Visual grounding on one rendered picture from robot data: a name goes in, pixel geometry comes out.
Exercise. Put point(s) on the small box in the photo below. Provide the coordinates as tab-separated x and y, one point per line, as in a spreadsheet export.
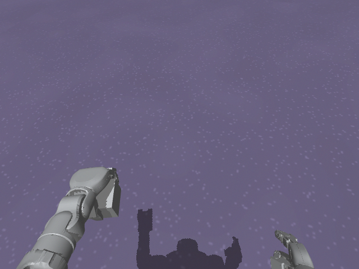
109	199

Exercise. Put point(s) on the left robot arm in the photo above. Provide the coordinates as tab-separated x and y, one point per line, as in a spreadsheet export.
63	230

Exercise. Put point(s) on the right robot hand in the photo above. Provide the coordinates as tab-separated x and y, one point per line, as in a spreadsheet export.
298	255

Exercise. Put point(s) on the left robot hand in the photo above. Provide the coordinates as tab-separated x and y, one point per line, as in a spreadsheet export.
96	179

